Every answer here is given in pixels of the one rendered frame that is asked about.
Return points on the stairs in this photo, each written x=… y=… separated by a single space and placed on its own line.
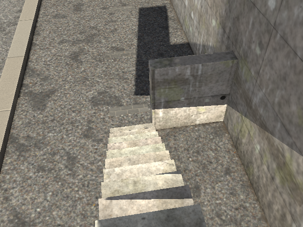
x=141 y=186

